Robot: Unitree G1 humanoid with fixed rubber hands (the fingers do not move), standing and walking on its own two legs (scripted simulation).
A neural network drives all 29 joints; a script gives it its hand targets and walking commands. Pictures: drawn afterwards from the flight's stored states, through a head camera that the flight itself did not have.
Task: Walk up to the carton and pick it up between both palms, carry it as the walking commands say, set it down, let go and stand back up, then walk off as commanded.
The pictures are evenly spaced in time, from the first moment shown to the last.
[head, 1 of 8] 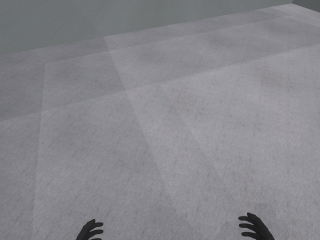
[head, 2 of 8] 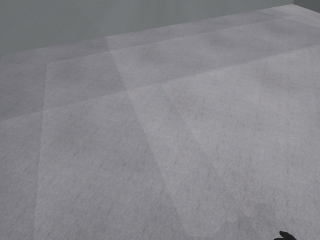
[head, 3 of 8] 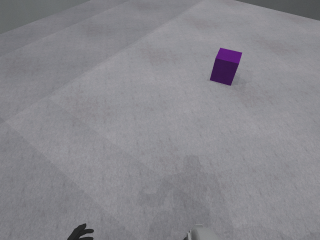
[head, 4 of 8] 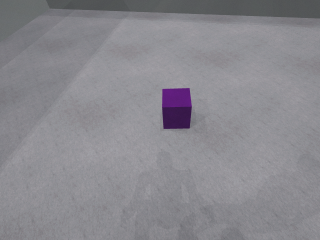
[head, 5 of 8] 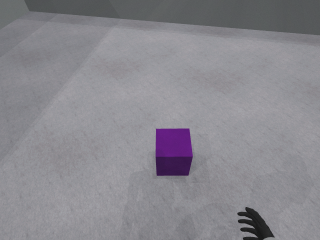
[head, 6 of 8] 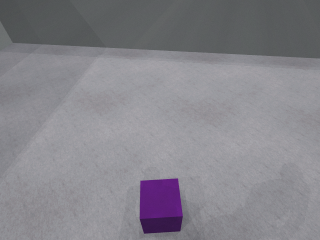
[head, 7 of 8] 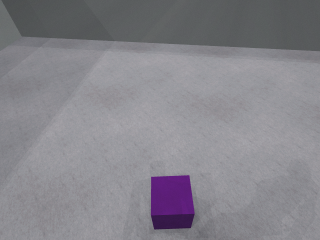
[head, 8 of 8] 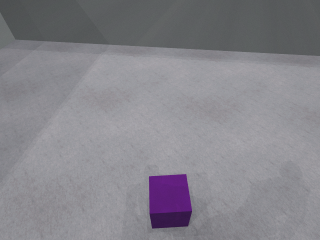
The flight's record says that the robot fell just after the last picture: no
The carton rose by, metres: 0.00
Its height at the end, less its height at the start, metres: +0.00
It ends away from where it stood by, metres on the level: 0.00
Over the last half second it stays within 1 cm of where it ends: yes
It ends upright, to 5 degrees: yes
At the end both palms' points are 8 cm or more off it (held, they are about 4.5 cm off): yes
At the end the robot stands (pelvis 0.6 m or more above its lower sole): yes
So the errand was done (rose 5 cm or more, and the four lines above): no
